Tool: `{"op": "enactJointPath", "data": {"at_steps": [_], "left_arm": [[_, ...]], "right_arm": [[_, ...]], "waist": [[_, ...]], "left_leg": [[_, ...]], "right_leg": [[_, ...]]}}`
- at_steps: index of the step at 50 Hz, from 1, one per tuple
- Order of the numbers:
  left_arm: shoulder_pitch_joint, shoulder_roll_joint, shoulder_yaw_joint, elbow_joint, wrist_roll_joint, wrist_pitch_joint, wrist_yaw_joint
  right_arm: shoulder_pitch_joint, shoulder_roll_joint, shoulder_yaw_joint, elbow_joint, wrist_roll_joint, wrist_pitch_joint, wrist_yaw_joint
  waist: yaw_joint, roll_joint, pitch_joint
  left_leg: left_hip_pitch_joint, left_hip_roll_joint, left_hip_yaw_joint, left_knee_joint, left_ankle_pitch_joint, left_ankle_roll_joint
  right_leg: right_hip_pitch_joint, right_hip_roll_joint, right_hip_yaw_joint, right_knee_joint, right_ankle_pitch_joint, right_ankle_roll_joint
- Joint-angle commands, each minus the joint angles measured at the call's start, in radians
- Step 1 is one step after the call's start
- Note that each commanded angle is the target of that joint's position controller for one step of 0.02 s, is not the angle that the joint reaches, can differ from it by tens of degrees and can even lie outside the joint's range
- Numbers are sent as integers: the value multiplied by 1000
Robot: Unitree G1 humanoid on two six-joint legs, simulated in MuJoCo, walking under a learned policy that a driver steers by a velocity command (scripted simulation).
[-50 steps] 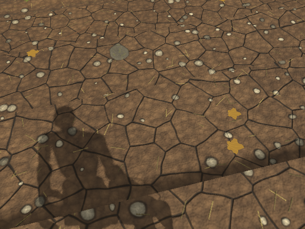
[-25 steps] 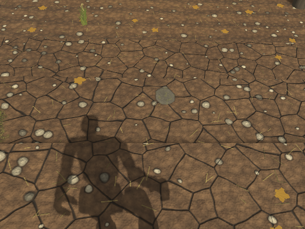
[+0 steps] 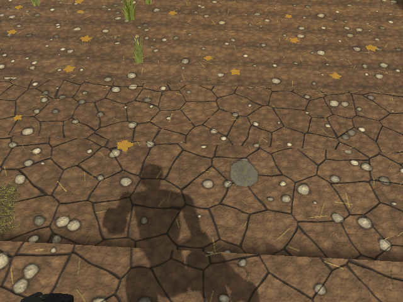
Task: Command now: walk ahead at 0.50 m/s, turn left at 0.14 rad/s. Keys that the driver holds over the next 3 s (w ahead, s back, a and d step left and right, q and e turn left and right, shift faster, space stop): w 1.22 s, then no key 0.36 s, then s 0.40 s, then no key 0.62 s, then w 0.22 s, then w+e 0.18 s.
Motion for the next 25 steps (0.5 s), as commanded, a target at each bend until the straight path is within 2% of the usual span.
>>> {"op": "enactJointPath", "data": {"at_steps": [1,3,4,5,6,7,8,9,10,11,12,13,14,15,16,17,18,20,22,23,25], "left_arm": [[-111,-12,-20,-86,-11,-9,-25],[-91,5,-17,-80,-23,-12,1],[-37,13,-13,-56,-22,-18,21],[108,26,-7,-12,-6,-30,42],[280,35,0,53,-2,-33,58],[455,81,25,107,9,-30,64],[541,148,34,150,26,-28,53],[564,157,20,126,17,-35,35],[561,117,23,98,-11,-24,26],[513,148,38,112,-17,-17,37],[416,150,38,96,-8,-10,65],[400,64,8,80,-5,-25,76],[355,44,-10,101,-2,-46,73],[348,47,-11,118,5,-56,66],[322,44,-14,138,-10,-65,67],[311,33,-18,147,-14,-68,64],[311,11,-24,150,-21,-68,61],[321,-13,-26,148,-38,-66,51],[395,-11,-26,166,-49,-54,50],[437,-6,-24,179,-48,-45,51],[505,8,-20,199,-32,-27,55]], "right_arm": [[-64,-90,-6,-59,2,-31,-2],[-29,-88,1,-38,-17,-15,-18],[-1,-74,7,-23,-22,-6,-22],[14,-83,12,-11,-28,4,-23],[7,-89,12,2,-24,19,-26],[-16,-110,-1,4,-4,30,-22],[-9,-49,-3,15,17,42,-20],[192,-23,7,-10,79,34,-31],[149,-53,16,9,70,26,-38],[47,-52,31,-32,41,36,-33],[-15,-43,36,-45,-3,50,-17],[-139,-83,28,-60,-51,63,6],[-241,-72,22,-91,-46,68,22],[-250,-41,29,-83,-41,80,34],[-339,-14,40,-133,-31,86,51],[-330,16,49,-131,-41,81,63],[-310,44,60,-113,-38,73,70],[-320,51,69,-100,-13,58,80],[-434,37,70,-124,-7,57,81],[-486,35,70,-138,-7,60,81],[-568,33,70,-164,-10,66,78]], "waist": [[-13,48,114],[-20,54,148],[-12,29,125],[39,-2,55],[112,-28,-13],[211,-87,-76],[224,-178,-69],[81,-257,-287],[164,-160,-378],[161,-106,-370],[129,-143,-324],[146,-16,-184],[114,18,-33],[84,-19,38],[37,-14,142],[27,-55,116],[21,-86,70],[35,-102,28],[83,-50,49],[107,-33,76],[144,-17,106]], "left_leg": [[-354,163,-78,2,281,80],[-254,155,-70,127,297,57],[-186,127,-52,264,342,52],[-111,96,-38,463,437,59],[-90,85,-15,702,508,62],[-232,39,47,996,393,43],[-557,-83,96,1463,-316,4],[-861,-30,21,1612,-377,-25],[-975,35,23,1589,-255,-22],[-1051,65,93,1569,-145,-31],[-1038,107,184,1569,-46,-44],[-1009,154,133,1441,19,-22],[-947,166,84,1182,149,-12],[-875,177,89,1086,183,-12],[-790,203,134,804,291,-42],[-687,198,186,665,400,-56],[-608,200,204,561,490,-57],[-501,191,215,394,594,-42],[-527,177,247,296,606,-30],[-562,175,261,251,575,-23],[-612,162,275,184,481,-14]], "right_leg": [[252,18,-35,-113,241,-26],[238,3,-40,-212,246,-7],[275,-12,-44,-287,272,-1],[367,-12,-56,-372,325,3],[500,-22,-74,-469,423,3],[748,-45,-74,-493,455,12],[975,-149,18,-298,658,-38],[1370,-353,143,167,1187,-86],[1364,-390,206,121,1031,-113],[1223,-414,314,-39,381,-221],[979,-419,487,-229,-208,-301],[758,-376,447,-289,-396,-306],[527,-331,373,-338,-391,-256],[376,-302,343,-361,-323,-247],[204,-204,221,-446,-305,-210],[174,-145,147,-457,-220,-209],[197,-120,89,-435,-110,-206],[256,-113,28,-420,47,-193],[375,-131,37,-432,18,-178],[438,-140,46,-434,-10,-174],[554,-161,65,-422,-70,-176]]}}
